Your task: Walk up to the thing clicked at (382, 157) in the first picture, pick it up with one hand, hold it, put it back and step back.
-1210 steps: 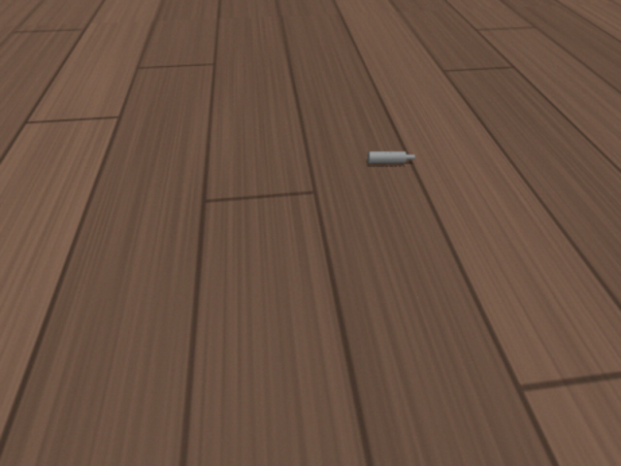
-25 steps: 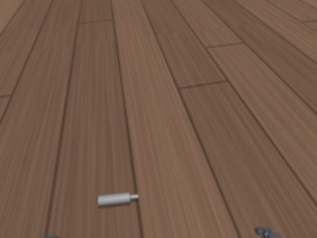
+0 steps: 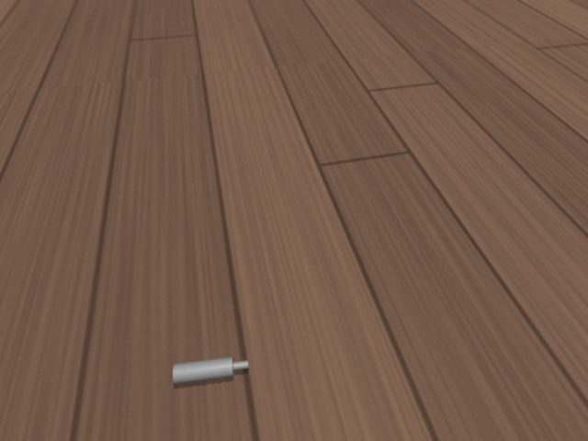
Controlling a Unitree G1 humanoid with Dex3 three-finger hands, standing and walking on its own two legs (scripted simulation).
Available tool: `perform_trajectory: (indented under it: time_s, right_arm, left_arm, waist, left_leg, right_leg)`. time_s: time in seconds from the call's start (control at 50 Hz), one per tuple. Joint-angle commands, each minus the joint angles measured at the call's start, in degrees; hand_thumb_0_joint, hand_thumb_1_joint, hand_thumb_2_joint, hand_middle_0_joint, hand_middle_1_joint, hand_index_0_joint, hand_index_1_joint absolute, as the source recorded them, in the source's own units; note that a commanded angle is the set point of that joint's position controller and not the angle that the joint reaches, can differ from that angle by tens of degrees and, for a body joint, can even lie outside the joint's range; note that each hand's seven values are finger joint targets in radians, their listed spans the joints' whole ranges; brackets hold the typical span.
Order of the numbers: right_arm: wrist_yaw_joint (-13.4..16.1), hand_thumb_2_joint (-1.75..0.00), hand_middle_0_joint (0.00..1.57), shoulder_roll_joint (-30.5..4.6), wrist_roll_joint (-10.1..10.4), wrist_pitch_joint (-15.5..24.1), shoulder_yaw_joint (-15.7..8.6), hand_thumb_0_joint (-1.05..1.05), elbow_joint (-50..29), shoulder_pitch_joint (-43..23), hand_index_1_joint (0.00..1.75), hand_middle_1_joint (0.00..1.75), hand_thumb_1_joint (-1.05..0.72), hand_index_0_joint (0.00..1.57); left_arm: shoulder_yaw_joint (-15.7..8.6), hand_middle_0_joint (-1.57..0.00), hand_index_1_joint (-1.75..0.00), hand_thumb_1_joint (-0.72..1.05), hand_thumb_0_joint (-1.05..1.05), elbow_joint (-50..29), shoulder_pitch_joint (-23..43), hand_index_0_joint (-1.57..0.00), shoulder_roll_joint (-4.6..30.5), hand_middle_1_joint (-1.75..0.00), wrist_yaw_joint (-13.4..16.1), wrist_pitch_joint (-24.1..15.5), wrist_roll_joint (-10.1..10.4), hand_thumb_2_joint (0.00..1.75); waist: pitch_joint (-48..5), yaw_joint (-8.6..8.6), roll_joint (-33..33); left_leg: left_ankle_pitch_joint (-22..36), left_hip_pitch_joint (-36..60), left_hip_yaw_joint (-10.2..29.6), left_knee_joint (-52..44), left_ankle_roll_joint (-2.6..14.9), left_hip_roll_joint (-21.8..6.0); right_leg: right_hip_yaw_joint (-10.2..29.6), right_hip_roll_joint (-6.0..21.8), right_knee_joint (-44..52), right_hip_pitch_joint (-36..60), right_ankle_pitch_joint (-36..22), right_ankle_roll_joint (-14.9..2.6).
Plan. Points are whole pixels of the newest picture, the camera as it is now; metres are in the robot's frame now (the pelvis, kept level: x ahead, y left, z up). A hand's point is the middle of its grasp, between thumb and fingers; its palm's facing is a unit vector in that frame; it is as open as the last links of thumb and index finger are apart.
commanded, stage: walk up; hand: left
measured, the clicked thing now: (212, 368) +0.45 +0.24 -0.75
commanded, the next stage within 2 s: none
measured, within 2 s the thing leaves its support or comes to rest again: neither
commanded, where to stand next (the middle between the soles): +0.08 +0.01 m, yaw +3 degrees
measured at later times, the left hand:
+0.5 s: hand out of the picture +0.06 +0.32 -0.16, palm faces -0.01 -0.91 -0.42, open 7.4 cm
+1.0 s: hand out of the picture +0.15 +0.28 -0.20, palm faces -0.11 -0.93 -0.36, open 7.4 cm
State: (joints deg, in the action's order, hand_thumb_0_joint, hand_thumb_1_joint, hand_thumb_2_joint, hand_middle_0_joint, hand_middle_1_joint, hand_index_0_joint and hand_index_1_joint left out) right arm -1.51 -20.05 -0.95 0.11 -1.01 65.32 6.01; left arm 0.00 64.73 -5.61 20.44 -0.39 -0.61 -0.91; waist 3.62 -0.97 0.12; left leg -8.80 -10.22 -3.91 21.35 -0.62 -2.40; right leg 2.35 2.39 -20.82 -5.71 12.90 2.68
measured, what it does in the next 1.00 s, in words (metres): steps on the spot: left foot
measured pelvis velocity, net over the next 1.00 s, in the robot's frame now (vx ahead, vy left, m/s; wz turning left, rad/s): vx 0.03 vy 0.01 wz -0.06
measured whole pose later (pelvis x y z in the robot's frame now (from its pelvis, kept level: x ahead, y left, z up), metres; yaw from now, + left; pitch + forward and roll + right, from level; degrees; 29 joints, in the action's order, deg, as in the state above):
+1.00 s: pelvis +0.03 +0.01 -0.04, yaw -4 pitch -2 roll +0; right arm 2.8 -25.3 -1.5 0.7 -3.9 45.9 8.1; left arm -4.6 46.8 -7.3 25.3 -1.9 5.4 -0.5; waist 13.6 0.0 -4.0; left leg -15.8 -25.0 -2.8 42.9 -1.8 -7.0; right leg 6.7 1.1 -52.1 -23.4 24.2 1.3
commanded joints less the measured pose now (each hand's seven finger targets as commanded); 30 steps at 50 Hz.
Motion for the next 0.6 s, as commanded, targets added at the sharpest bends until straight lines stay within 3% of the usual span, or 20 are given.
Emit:
perform_trajectory:
  time_s: [0.0, 0.08, 0.22, 0.24, 0.26, 0.28, 0.3, 0.32, 0.36, 0.4, 0.42, 0.44, 0.46, 0.48, 0.5, 0.52, 0.54, 0.56, 0.58]
  right_arm:
    - [1.02, -0.90, 0.20, -12.97, 0.27, 1.31, -2.68, 0.00, -3.72, -3.18, 0.30, 0.30, -0.90, 0.20]
    - [1.11, -0.90, 0.20, -12.42, 0.58, 1.31, -2.68, 0.00, -3.64, -3.06, 0.30, 0.30, -0.90, 0.20]
    - [1.08, -0.90, 0.20, -12.19, 0.71, 0.89, -2.62, 0.00, -3.70, -3.57, 0.30, 0.30, -0.90, 0.20]
    - [-0.12, -0.90, 0.20, -16.97, -0.73, 0.31, -5.17, 0.00, -6.75, -1.37, 0.30, 0.30, -0.90, 0.20]
    - [-0.73, -0.90, 0.20, -15.41, -1.03, -0.14, -5.14, 0.00, -7.74, -2.44, 0.30, 0.30, -0.90, 0.20]
    - [-1.21, -0.90, 0.20, -14.10, -1.48, -0.51, -5.00, 0.00, -8.87, -3.51, 0.30, 0.30, -0.90, 0.20]
    - [-1.81, -0.90, 0.20, -13.77, -1.77, -0.94, -5.14, 0.00, -10.44, -4.96, 0.30, 0.30, -0.90, 0.20]
    - [-2.30, -0.90, 0.20, -14.21, -2.20, -1.07, -5.50, 0.00, -11.87, -6.03, 0.30, 0.30, -0.90, 0.20]
    - [-3.03, -0.90, 0.20, -13.91, -1.81, -0.48, -5.74, 0.00, -13.31, -4.50, 0.30, 0.30, -0.90, 0.20]
    - [-3.26, -0.90, 0.20, -13.01, -1.55, 0.32, -5.84, 0.00, -14.39, -3.04, 0.30, 0.30, -0.90, 0.20]
    - [-3.12, -0.90, 0.20, -12.61, -1.30, 0.69, -5.90, 0.00, -14.36, -0.84, 0.30, 0.30, -0.90, 0.20]
    - [-2.60, -0.90, 0.20, -11.59, -0.70, 1.13, -5.78, 0.00, -13.00, 2.02, 0.30, 0.30, -0.90, 0.20]
    - [-1.86, -0.90, 0.20, -10.69, -0.06, 1.65, -5.58, 0.00, -10.75, 6.35, 0.30, 0.30, -0.90, 0.20]
    - [-0.70, -0.90, 0.20, -12.86, 0.15, 2.35, -6.32, 0.00, -8.12, 11.40, 0.30, 0.30, -0.90, 0.20]
    - [0.72, -0.90, 0.20, -18.53, -0.40, 3.01, -7.64, 0.00, -7.57, 14.56, 0.30, 0.30, -0.90, 0.20]
    - [2.08, -0.90, 0.20, -21.56, 0.06, 3.29, -7.62, 0.00, -9.34, 12.98, 0.30, 0.30, -0.90, 0.20]
    - [2.73, -0.90, 0.20, -22.29, 0.29, 3.23, -7.51, 0.00, -10.50, 8.36, 0.30, 0.30, -0.90, 0.20]
    - [3.19, -0.90, 0.20, -21.35, 0.58, 3.07, -7.38, 0.00, -11.89, 4.59, 0.30, 0.30, -0.90, 0.20]
    - [3.89, -0.90, 0.20, -20.34, 0.67, 3.05, -7.25, 0.00, -12.40, 3.96, 0.30, 0.30, -0.90, 0.20]
  left_arm:
    - [-2.12, -0.20, -0.30, 0.90, 0.00, -3.23, 2.64, -0.20, 11.95, -0.30, 0.70, -1.47, 0.24, 0.90]
    - [-2.12, -0.20, -0.30, 0.90, 0.00, -2.80, 2.40, -0.20, 12.12, -0.30, 0.89, -1.65, 0.31, 0.90]
    - [-2.07, -0.20, -0.30, 0.90, 0.00, -3.10, 2.39, -0.20, 12.24, -0.30, 1.18, -1.74, 0.26, 0.90]
    - [-3.72, -0.20, -0.30, 0.90, 0.00, -3.86, -3.66, -0.20, 16.42, -0.30, 1.22, -2.23, -0.13, 0.90]
    - [-4.23, -0.20, -0.30, 0.90, 0.00, -3.35, -6.66, -0.20, 17.38, -0.30, 1.33, -2.46, -0.66, 0.90]
    - [-5.27, -0.20, -0.30, 0.90, 0.00, -3.27, -7.98, -0.20, 19.42, -0.30, 1.45, -2.59, -1.05, 0.90]
    - [-6.32, -0.20, -0.30, 0.90, 0.00, -4.18, -8.62, -0.20, 21.17, -0.30, 1.71, -2.75, -1.42, 0.90]
    - [-6.88, -0.20, -0.30, 0.90, 0.00, -5.43, -9.06, -0.20, 21.62, -0.30, 2.00, -3.12, -1.77, 0.90]
    - [-7.06, -0.20, -0.30, 0.90, 0.00, -7.92, -7.56, -0.20, 20.32, -0.30, 2.27, -3.83, -1.88, 0.90]
    - [-6.95, -0.20, -0.30, 0.90, 0.00, -9.57, -7.04, -0.20, 19.63, -0.30, 1.92, -4.03, -1.60, 0.90]
    - [-6.86, -0.20, -0.30, 0.90, 0.00, -10.96, -5.27, -0.20, 19.38, -0.30, 1.60, -3.97, -1.56, 0.90]
    - [-6.11, -0.20, -0.30, 0.90, 0.00, -12.36, -1.67, -0.20, 17.79, -0.30, 1.16, -3.65, -1.52, 0.90]
    - [-5.32, -0.20, -0.30, 0.90, 0.00, -13.01, 1.55, -0.20, 15.78, -0.30, 0.91, -2.85, -0.93, 0.90]
    - [-4.18, -0.20, -0.30, 0.90, 0.00, -13.07, 1.51, -0.20, 12.02, -0.30, 0.80, -1.77, 0.05, 0.90]
    - [-3.54, -0.20, -0.30, 0.90, 0.00, -13.96, -1.59, -0.20, 8.10, -0.30, 1.05, -0.70, 0.85, 0.90]
    - [-4.15, -0.20, -0.30, 0.90, 0.00, -13.32, -5.81, -0.20, 9.41, -0.30, 1.67, 1.20, 0.81, 0.90]
    - [-4.72, -0.20, -0.30, 0.90, 0.00, -11.70, -8.30, -0.20, 12.60, -0.30, 1.98, 3.00, 1.19, 0.90]
    - [-4.62, -0.20, -0.30, 0.90, 0.00, -11.20, -9.28, -0.20, 13.65, -0.30, 1.87, 3.75, 1.38, 0.90]
    - [-5.24, -0.20, -0.30, 0.90, 0.00, -11.66, -9.02, -0.20, 14.18, -0.30, 1.43, 4.41, 0.87, 0.90]
  waist:
    - [-5.08, 0.34, 1.42]
    - [-5.73, 0.29, -0.32]
    - [-5.85, 0.16, -0.83]
    - [-8.18, 1.02, 1.34]
    - [-4.97, 2.29, -0.72]
    - [-1.31, 3.43, -5.77]
    - [2.80, 4.73, -9.19]
    - [5.87, 5.20, -8.10]
    - [6.66, 4.12, -7.87]
    - [3.87, 3.32, -10.54]
    - [2.44, 1.89, -12.33]
    - [0.92, -0.36, -12.70]
    - [-1.53, -3.26, -10.81]
    - [-3.56, -5.18, -1.76]
    - [-5.14, -5.11, 11.53]
    - [-6.71, -2.25, 8.10]
    - [-6.20, -0.58, 4.98]
    - [-4.80, 0.75, 5.43]
    - [-4.22, 1.50, 4.17]
  left_leg:
    - [-3.49, 3.82, 7.36, -5.78, 2.07, -5.36]
    - [3.52, 5.57, 6.50, -4.01, 1.98, -5.07]
    - [5.90, 6.67, 5.72, -3.01, 1.89, -4.78]
    - [-13.96, 5.39, 3.50, 2.32, 4.01, -1.55]
    - [-22.24, -2.13, 3.41, 4.89, 3.87, -1.07]
    - [-21.93, -9.74, 1.16, 11.17, 2.65, 0.88]
    - [-19.79, -17.87, 2.77, 19.79, 1.81, 0.79]
    - [-16.92, -23.46, 6.20, 24.30, 1.74, -1.28]
    - [-15.35, -25.94, 8.62, 23.60, 1.58, -3.90]
    - [-17.95, -22.07, 7.53, 19.97, 1.11, -3.65]
    - [-17.52, -17.29, 7.01, 17.52, 1.11, -3.65]
    - [-14.39, -9.51, 5.15, 11.71, 1.33, -2.32]
    - [-2.75, 0.87, 2.33, 2.74, 1.08, -0.09]
    - [9.89, 9.26, 2.84, -3.15, 0.01, 0.31]
    - [28.95, 14.31, 18.80, -3.69, 1.95, -11.52]
    - [31.02, 10.25, 28.08, -3.40, 5.59, -17.70]
    - [23.35, 3.10, 28.34, -1.95, 11.36, -20.20]
    - [22.94, 0.80, 27.01, -1.53, 13.44, -20.22]
    - [25.75, 2.94, 22.44, -0.11, 12.24, -18.33]
  right_leg:
    - [2.27, 3.44, 3.30, -3.06, -5.40, -3.56]
    - [2.32, 3.65, 3.33, -2.85, -8.23, -3.32]
    - [2.09, 4.21, 4.16, -2.89, -10.03, -3.11]
    - [2.89, 3.58, 2.05, -1.09, 9.04, -5.63]
    - [7.21, 5.93, 4.42, -0.71, 19.83, -7.46]
    - [13.55, 9.67, 8.51, 0.71, 27.65, -9.64]
    - [21.08, 15.06, 12.57, 0.81, 32.27, -12.58]
    - [24.29, 18.35, 13.92, 1.27, 31.04, -15.14]
    - [21.09, 18.34, 11.56, 4.27, 18.00, -16.61]
    - [14.38, 15.83, 7.42, 5.75, 1.76, -15.61]
    - [11.54, 14.95, 5.01, 3.60, -4.78, -14.72]
    - [6.77, 12.33, 1.21, -0.54, -12.69, -13.03]
    - [0.85, 8.35, -6.00, -5.26, -17.79, -9.95]
    - [-4.65, 2.44, -18.61, -9.88, -13.27, -5.84]
    - [-2.10, -4.63, -30.39, -18.13, 7.30, -2.50]
    - [6.00, -5.86, -33.54, -17.36, 20.39, -3.06]
    - [8.29, -2.84, -37.38, -13.55, 19.93, -4.01]
    - [7.68, -1.91, -41.99, -14.03, 19.48, -4.41]
    - [9.11, -2.14, -45.62, -16.59, 18.27, -4.71]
